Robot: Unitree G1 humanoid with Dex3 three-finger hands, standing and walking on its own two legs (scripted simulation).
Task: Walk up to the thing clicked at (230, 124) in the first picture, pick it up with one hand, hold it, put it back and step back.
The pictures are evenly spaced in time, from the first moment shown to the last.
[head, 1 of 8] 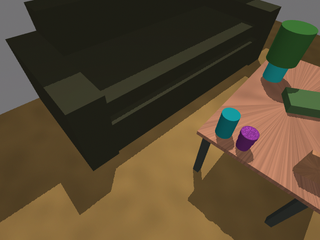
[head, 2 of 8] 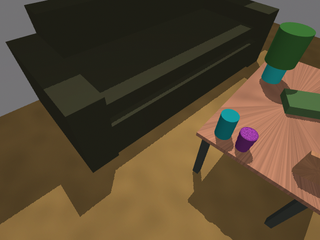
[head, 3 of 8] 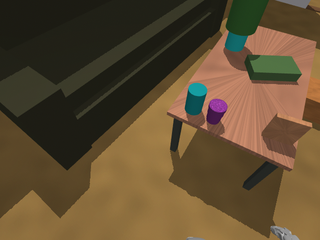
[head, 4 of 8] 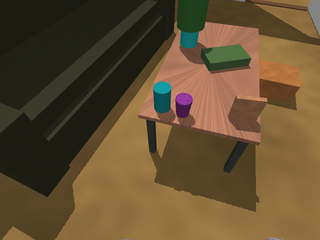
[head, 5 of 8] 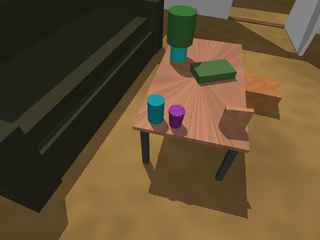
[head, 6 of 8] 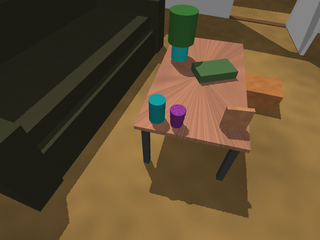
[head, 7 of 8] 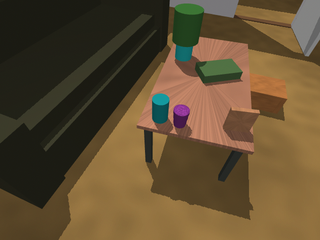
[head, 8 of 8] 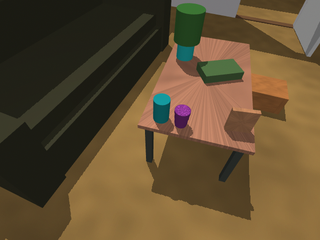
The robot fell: no
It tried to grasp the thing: no
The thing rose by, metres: 0.00
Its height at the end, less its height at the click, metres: +0.00
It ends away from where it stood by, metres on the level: 0.00
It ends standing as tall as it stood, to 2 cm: yes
